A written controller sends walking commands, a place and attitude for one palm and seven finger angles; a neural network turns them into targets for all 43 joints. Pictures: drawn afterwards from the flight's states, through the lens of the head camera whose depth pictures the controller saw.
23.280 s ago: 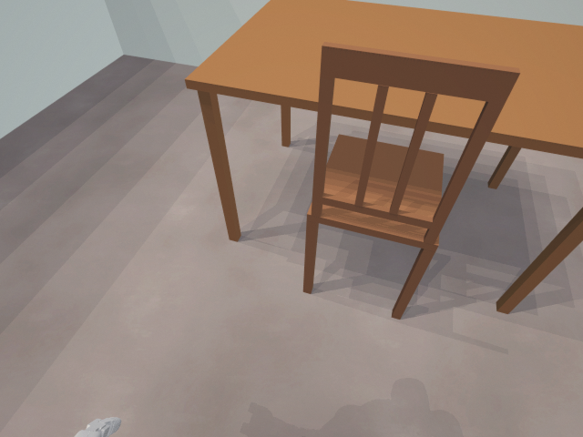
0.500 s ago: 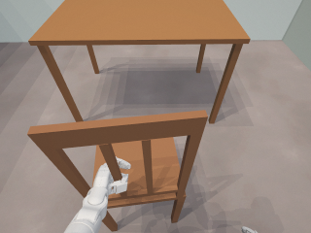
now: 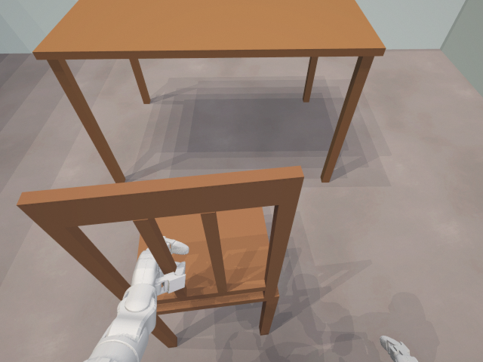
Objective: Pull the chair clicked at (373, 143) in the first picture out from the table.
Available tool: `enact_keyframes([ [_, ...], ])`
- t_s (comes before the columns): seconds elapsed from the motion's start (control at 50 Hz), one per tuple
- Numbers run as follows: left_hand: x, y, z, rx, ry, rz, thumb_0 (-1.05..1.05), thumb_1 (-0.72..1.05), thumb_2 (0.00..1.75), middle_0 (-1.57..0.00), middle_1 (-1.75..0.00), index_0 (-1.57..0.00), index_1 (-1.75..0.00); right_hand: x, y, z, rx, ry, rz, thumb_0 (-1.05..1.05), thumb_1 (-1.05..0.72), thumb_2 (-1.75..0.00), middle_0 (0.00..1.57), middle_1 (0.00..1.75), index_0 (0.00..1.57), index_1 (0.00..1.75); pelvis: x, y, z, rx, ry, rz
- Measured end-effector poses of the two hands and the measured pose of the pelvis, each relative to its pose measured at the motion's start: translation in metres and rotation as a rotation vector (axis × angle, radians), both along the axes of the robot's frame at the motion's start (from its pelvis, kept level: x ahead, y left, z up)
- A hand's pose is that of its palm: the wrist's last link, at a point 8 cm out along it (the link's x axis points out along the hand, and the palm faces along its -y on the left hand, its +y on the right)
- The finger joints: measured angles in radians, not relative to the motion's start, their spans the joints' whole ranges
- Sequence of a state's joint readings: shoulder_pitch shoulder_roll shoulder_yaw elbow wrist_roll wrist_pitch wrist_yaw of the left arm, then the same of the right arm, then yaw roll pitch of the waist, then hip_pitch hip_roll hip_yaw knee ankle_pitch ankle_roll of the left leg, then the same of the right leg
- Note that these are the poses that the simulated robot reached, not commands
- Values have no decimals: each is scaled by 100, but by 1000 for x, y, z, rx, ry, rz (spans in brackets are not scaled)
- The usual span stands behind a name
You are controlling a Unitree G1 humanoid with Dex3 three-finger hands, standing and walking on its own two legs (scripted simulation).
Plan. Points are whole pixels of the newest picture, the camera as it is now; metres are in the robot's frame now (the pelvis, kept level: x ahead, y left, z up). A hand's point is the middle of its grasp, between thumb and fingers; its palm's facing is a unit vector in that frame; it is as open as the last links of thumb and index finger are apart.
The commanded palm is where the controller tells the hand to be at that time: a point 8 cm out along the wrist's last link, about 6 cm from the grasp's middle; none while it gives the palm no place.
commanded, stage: stop walking, hand still on the chair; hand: left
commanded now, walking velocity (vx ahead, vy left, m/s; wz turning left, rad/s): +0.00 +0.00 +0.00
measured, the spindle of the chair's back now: (166, 263) +0.30 +0.16 -0.05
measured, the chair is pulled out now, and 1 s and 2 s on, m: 0.61 0.61 0.61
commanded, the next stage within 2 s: open the thumb and straighten the fingers in 0.06 s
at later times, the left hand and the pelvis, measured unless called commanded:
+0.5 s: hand (168, 269) +0.30 +0.16 -0.09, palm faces +0.05 -0.98 -0.17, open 10.8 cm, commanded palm +0.27 +0.20 -0.06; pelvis +0.00 +0.02 -0.02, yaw +2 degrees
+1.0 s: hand (170, 266) +0.30 +0.16 -0.08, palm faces +0.04 -0.99 -0.16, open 17.3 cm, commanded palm +0.28 +0.21 -0.06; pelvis +0.02 +0.02 -0.03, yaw +3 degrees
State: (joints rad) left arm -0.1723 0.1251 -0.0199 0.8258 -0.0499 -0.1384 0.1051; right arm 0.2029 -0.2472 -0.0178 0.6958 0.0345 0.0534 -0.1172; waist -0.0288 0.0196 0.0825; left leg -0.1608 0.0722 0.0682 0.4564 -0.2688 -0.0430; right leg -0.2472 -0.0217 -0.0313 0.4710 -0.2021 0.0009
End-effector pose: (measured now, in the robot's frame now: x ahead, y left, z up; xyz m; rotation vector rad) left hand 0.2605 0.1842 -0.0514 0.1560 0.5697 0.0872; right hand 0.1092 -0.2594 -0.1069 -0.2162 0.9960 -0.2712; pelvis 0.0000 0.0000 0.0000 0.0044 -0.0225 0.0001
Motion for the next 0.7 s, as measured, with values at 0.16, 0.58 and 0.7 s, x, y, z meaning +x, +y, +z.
enact_keyframes([
  [0.16, 0, 0, 0, -5, 1, -10, 5, 64, 85, -30, -128, -50, -145, -11, 3, -1, -4, 26, -17, 0, -90, -90, 20, 29, 20, 29, -1, 4, 1, -4, 1, -1],
  [0.58, 22, 28, -15, -3, 4, 0, 1, -34, 30, -39, -117, -40, -117, -1, 34, -29, 83, 6, 61, 1, -90, -90, 20, 30, 20, 29, 7, 25, -23, -4, 174, 35],
  [0.7, 28, 18, -11, -24, -27, -17, 0, -48, 23, -27, -81, -28, -81, 14, 37, -32, 85, -16, 73, 1, -90, -90, 20, 30, 20, 29, 18, 25, -28, -4, 192, 37],
])
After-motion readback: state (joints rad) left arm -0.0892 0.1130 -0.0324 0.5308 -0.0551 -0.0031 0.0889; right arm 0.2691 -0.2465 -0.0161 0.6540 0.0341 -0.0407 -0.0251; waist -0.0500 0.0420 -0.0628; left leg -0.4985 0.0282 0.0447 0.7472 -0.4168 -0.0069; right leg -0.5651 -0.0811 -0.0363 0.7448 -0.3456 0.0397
